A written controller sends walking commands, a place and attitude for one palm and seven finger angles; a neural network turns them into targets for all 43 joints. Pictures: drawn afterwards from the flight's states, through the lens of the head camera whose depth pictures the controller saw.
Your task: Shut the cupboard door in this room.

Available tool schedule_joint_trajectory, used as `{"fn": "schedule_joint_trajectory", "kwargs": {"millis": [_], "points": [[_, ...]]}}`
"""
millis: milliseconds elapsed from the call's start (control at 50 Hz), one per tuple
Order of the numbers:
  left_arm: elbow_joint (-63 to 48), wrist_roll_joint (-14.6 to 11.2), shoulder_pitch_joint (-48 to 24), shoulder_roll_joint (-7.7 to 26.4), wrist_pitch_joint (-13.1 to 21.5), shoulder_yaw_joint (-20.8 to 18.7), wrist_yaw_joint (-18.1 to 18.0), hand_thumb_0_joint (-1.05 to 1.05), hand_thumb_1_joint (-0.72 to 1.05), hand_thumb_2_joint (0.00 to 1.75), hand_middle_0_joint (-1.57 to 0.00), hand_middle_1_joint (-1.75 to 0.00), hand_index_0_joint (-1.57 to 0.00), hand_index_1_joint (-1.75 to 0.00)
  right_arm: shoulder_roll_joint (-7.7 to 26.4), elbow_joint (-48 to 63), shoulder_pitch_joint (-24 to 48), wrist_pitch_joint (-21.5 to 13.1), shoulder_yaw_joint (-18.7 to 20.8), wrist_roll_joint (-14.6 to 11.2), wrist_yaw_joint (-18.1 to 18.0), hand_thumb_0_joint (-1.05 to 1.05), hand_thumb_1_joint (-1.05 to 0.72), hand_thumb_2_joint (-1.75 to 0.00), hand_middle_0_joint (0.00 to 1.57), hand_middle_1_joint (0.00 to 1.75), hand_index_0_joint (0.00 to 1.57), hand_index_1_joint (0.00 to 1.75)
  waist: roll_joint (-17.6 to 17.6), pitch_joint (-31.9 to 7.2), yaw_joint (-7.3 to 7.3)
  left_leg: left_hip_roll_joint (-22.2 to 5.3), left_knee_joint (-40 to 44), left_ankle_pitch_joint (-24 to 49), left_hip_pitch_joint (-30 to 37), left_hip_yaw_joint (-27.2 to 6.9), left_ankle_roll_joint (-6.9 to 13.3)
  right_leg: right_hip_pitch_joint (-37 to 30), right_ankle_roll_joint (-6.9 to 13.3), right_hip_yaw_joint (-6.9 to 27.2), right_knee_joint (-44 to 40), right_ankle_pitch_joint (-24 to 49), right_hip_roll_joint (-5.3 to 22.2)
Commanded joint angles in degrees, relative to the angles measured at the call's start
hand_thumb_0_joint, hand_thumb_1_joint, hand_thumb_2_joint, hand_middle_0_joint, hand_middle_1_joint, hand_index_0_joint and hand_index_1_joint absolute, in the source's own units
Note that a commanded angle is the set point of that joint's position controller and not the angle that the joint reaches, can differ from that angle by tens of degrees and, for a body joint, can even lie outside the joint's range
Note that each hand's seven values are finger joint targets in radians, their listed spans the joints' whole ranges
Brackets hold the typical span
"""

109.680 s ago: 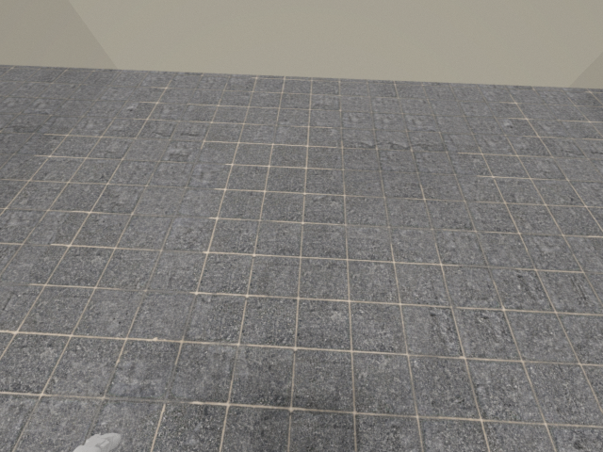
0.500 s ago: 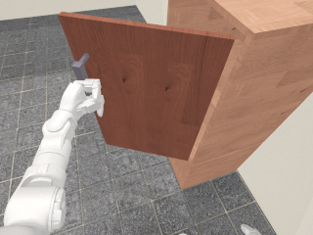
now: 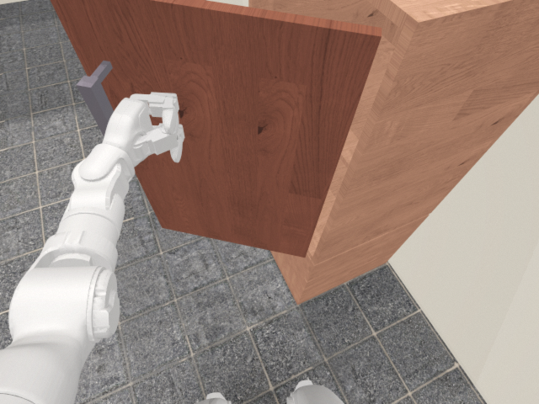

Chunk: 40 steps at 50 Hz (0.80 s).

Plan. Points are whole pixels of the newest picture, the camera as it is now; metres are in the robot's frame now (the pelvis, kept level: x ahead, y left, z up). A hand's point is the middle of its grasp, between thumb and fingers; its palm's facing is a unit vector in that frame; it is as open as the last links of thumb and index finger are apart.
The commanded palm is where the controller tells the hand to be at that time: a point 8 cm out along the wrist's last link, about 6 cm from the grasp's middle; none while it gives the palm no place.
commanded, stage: push the door shut along its arc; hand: left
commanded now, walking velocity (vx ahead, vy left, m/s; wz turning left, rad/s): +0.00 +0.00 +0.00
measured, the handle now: (116, 117) +0.53 +0.19 +0.10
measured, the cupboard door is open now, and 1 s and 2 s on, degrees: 53 36 36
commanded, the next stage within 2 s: pull the fist back off the door in 0.56 s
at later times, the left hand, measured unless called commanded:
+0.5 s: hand (188, 121) +0.51 +0.08 +0.11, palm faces -0.44 -0.90 -0.01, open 3.4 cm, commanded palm +0.53 +0.11 +0.11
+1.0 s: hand (218, 118) +0.54 +0.03 +0.09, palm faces -0.01 -1.00 -0.01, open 3.1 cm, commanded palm +0.50 +0.09 +0.11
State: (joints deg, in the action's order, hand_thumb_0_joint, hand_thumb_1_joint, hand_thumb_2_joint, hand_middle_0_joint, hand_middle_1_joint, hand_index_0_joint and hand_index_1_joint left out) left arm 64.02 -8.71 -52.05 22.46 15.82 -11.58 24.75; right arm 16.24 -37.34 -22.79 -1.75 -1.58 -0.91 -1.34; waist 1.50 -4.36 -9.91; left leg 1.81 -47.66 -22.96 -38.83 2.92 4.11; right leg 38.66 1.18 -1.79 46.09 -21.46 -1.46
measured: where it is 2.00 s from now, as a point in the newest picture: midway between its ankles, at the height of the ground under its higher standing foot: outside the picture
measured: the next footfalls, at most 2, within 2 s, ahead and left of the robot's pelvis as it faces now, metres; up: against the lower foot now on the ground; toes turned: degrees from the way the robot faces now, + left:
none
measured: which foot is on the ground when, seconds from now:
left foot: down 0.00-1.00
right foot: down 0.00-1.00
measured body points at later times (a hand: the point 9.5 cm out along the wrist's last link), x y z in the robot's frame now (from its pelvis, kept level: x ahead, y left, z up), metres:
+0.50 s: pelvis +0.00 -0.01 -0.01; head +0.11 +0.01 +0.42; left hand +0.53 +0.13 +0.12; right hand +0.01 -0.29 -0.12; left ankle +0.00 +0.07 -0.70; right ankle +0.01 -0.11 -0.70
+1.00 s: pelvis +0.01 -0.01 -0.01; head +0.12 -0.02 +0.43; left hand +0.53 +0.09 +0.09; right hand -0.02 -0.24 -0.14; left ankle +0.00 +0.07 -0.70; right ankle +0.01 -0.11 -0.70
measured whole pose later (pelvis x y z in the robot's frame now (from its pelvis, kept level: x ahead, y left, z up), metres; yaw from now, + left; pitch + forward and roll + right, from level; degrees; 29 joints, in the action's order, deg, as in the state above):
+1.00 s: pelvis +0.01 -0.01 -0.01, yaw -1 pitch +20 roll -1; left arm 68.2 0.1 -58.9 12.8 17.6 -15.8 -6.4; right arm 12.7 -38.4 -26.1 1.0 -1.0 2.8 5.4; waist 3.6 -6.9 -11.0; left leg 0.2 -51.4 -25.1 -45.9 2.6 3.0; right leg 45.6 2.1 -2.0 48.9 -22.9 -3.0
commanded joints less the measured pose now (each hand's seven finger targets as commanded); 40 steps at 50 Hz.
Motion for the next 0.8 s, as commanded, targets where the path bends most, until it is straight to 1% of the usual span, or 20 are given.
{"fn": "schedule_joint_trajectory", "kwargs": {"millis": [0,160,200,220,240,260,320,400,420,440,480,500,580,640,660,680,700,740,760,780], "points": [[-11.49,-1.08,-29.37,12.25,3.41,-2.93,-0.15,0.0,0.9,0.9,-1.3,-1.5,-1.3,-1.5,10.07,4.35,-6.05,-1.44,3.68,-0.14,-0.89,0.0,-0.9,-0.9,0.2,0.3,0.2,0.3,0.61,-23.26,-0.85,-2.01,4.02,21.56,18.98,-6.59,-1.67,-3.83,0.86,0.33,-4.24,17.74,-0.45],[-9.31,-0.62,-36.04,12.45,2.67,-1.51,1.83,0.0,0.9,0.9,-1.3,-1.5,-1.3,-1.5,10.33,2.71,-7.11,-1.42,3.66,0.01,-1.41,0.0,-0.9,-0.9,0.2,0.3,0.2,0.3,1.47,-23.64,-2.86,-1.83,2.7,19.96,18.31,-6.72,-1.41,-2.07,0.81,0.58,-4.51,17.39,-0.79],[-10.43,-1.5,-37.55,9.94,2.66,0.12,2.67,0.0,0.9,0.9,-1.3,-1.5,-1.3,-1.5,10.18,2.59,-7.18,-1.77,3.62,-0.02,-1.55,0.0,-0.9,-0.9,0.2,0.3,0.2,0.3,3.47,-25.67,-3.06,-1.5,2.07,22.36,20.56,-6.6,-1.2,-1.45,0.98,0.37,-4.07,18.69,-0.96],[-8.98,-1.19,-36.54,10.32,2.23,0.0,2.94,0.0,0.9,0.9,-1.3,-1.5,-1.3,-1.5,10.38,2.28,-6.9,-1.67,3.53,0.07,-1.48,0.0,-0.9,-0.9,0.2,0.3,0.2,0.3,3.63,-25.4,-2.75,-1.65,1.91,22.48,20.9,-6.97,-1.5,-0.59,1.02,0.22,-4.15,18.19,-1.12],[-9.13,-1.3,-38.66,10.4,2.11,0.33,3.14,0.0,0.9,0.9,-1.3,-1.5,-1.3,-1.5,10.47,1.84,-7.24,-1.73,3.58,0.09,-1.61,0.0,-0.9,-0.9,0.2,0.3,0.2,0.3,3.05,-25.1,-3.66,-1.74,1.74,22.02,20.61,-7.02,-1.41,0.1,0.93,0.3,-4.14,18.03,-1.08],[-8.55,-1.25,-39.4,8.58,1.77,1.91,3.37,0.0,0.9,0.9,-1.3,-1.5,-1.3,-1.5,10.3,1.62,-7.06,-1.83,3.57,0.12,-1.63,0.0,-0.9,-0.9,0.2,0.3,0.2,0.3,2.36,-24.69,-4.07,-1.6,1.49,20.97,20.0,-7.05,-1.25,0.65,0.84,0.31,-4.23,17.3,-1.13],[-6.49,-1.5,-42.19,8.47,1.03,2.21,3.38,0.0,0.9,0.9,-1.3,-1.5,-1.3,-1.5,10.76,0.5,-7.27,-2.07,3.35,0.24,-1.97,0.0,-0.9,-0.9,0.2,0.3,0.2,0.3,2.41,-22.96,-4.88,-1.49,0.84,20.06,19.08,-7.25,-1.17,3.05,0.91,-0.04,-4.03,15.79,-1.32],[-6.8,-1.81,-45.78,6.75,0.72,3.45,3.82,0.0,0.9,0.9,-1.3,-1.5,-1.3,-1.5,10.82,-0.21,-7.56,-2.82,3.42,0.33,-2.1,0.0,-0.9,-0.9,0.2,0.3,0.2,0.3,4.07,-25.53,-5.74,-1.14,-0.47,20.91,19.55,-7.14,-0.87,4.53,1.21,-0.39,-2.73,16.02,-1.38],[-5.6,-1.18,-45.59,8.12,0.4,2.9,3.73,0.0,0.9,0.9,-1.3,-1.5,-1.3,-1.5,11.04,-0.72,-7.7,-2.66,3.47,0.51,-2.09,0.0,-0.9,-0.9,0.2,0.3,0.2,0.3,3.88,-25.55,-5.61,-1.54,-0.81,21.4,19.98,-7.69,-1.2,5.56,1.18,-0.56,-2.57,15.49,-1.49],[-6.53,-1.17,-47.58,7.36,0.45,3.59,3.83,0.0,0.9,0.9,-1.3,-1.5,-1.3,-1.5,11.04,-0.88,-8.01,-2.82,3.62,0.57,-2.07,0.0,-0.9,-0.9,0.2,0.3,0.2,0.3,3.78,-26.39,-6.32,-1.53,-1.03,21.42,20.31,-7.82,-1.07,6.28,1.07,-0.49,-2.38,15.37,-1.41],[-6.38,-0.81,-48.0,7.02,0.19,3.79,3.7,0.0,0.9,0.9,-1.3,-1.5,-1.3,-1.5,11.01,-1.05,-8.09,-3.01,3.74,0.78,-1.88,0.0,-0.9,-0.9,0.2,0.3,0.2,0.3,4.76,-27.45,-6.07,-1.53,-1.59,21.91,20.74,-8.06,-1.18,7.09,1.28,-0.63,-1.78,15.13,-1.44],[-6.14,-1.37,-48.49,5.01,-0.03,4.59,3.79,0.0,0.9,0.9,-1.3,-1.5,-1.3,-1.5,11.01,-1.21,-8.06,-3.14,3.66,0.67,-2.0,0.0,-0.9,-0.9,0.2,0.3,0.2,0.3,6.0,-28.45,-6.36,-1.32,-2.27,24.26,22.23,-7.89,-0.94,8.33,1.5,-1.08,-1.03,16.04,-1.66],[-4.24,-0.28,-50.84,6.65,-1.07,3.91,3.31,0.0,0.9,0.9,-1.3,-1.5,-1.3,-1.5,11.25,-1.97,-8.8,-3.15,3.7,1.05,-1.89,0.0,-0.9,-0.9,0.2,0.3,0.2,0.3,3.71,-27.67,-7.13,-1.43,-2.95,21.84,19.3,-8.13,-0.92,8.8,1.28,-0.88,-0.91,14.77,-1.73],[-5.49,-0.01,-53.35,3.95,-1.04,5.85,3.4,0.0,0.9,0.9,-1.3,-1.5,-1.3,-1.5,11.12,-2.38,-8.92,-3.21,3.86,1.16,-1.82,0.0,-0.9,-0.9,0.2,0.3,0.2,0.3,6.31,-30.13,-7.49,-1.5,-3.85,24.89,22.1,-8.46,-0.99,11.33,1.39,-1.24,0.18,15.3,-1.92],[-2.41,-4.52,-52.12,8.12,-2.59,-8.37,-8.39,0.0,0.9,0.9,-1.3,-1.5,-1.3,-1.5,8.73,-1.3,-10.48,-3.67,3.23,0.7,-0.92,0.0,-0.9,-0.9,0.2,0.3,0.2,0.3,8.38,-29.29,-4.17,-2.72,-3.12,23.64,16.14,-9.42,-2.59,7.7,0.89,-0.07,-0.77,15.68,-0.89],[-1.06,-2.59,-47.82,5.61,-3.41,-5.7,-14.04,0.0,0.9,0.9,-1.3,-1.5,-1.3,-1.5,8.59,-0.63,-11.48,-3.74,2.94,1.24,0.53,0.0,-0.9,-0.9,0.2,0.3,0.2,0.3,6.28,-29.87,-4.14,-2.8,-1.68,23.44,14.87,-9.76,-3.05,5.35,0.31,-0.28,-0.67,16.02,-1.0],[-1.22,-2.25,-46.36,4.32,-2.73,-7.3,-18.8,0.0,0.9,0.9,-1.3,-1.5,-1.3,-1.5,8.53,-0.13,-12.43,-3.66,3.41,1.76,1.48,0.0,-0.9,-0.9,0.2,0.3,0.2,0.3,1.57,-30.33,-4.42,-2.95,-1.64,25.26,14.52,-10.15,-2.99,4.45,-0.01,-1.09,-0.3,17.22,-1.19],[-7.03,1.06,-46.22,-0.33,1.0,-5.87,-27.92,0.0,0.9,0.9,-1.3,-1.5,-1.3,-1.5,7.75,0.28,-12.7,-3.21,3.99,3.64,3.91,0.0,-0.9,-0.9,0.2,0.3,0.2,0.3,5.47,-33.22,-3.15,-2.95,-3.02,29.95,15.56,-9.08,-3.74,5.08,-0.28,-1.04,0.91,19.47,-1.09],[-10.13,4.25,-44.68,-0.56,3.92,-5.56,-32.32,0.0,0.9,0.9,-1.3,-1.5,-1.3,-1.5,7.46,0.36,-13.16,-3.08,4.35,4.63,5.17,0.0,-0.9,-0.9,0.2,0.3,0.2,0.3,6.55,-35.41,-2.28,-3.1,-4.37,32.77,16.84,-8.73,-3.93,5.7,-0.3,-1.0,1.77,20.56,-1.23],[-11.67,7.6,-43.42,-1.74,6.3,-3.0,-34.69,0.0,0.9,0.9,-1.3,-1.5,-1.3,-1.5,7.29,0.25,-13.61,-2.69,4.74,5.2,6.28,0.0,-0.9,-0.9,0.2,0.3,0.2,0.3,7.06,-36.02,-2.55,-3.39,-4.76,35.14,18.28,-8.78,-4.3,6.19,-0.31,-1.11,2.38,21.15,-1.37]]}}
